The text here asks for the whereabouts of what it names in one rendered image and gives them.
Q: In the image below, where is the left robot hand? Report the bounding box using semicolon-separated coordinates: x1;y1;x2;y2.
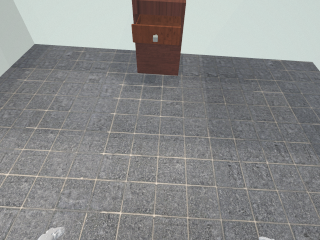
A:
38;227;65;240

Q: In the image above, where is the drawer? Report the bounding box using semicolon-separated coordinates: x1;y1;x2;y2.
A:
131;14;182;46

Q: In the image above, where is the cabinet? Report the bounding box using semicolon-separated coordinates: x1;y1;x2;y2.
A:
132;0;186;76

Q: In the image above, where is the handle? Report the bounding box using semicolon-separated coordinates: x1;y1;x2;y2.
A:
153;34;158;42

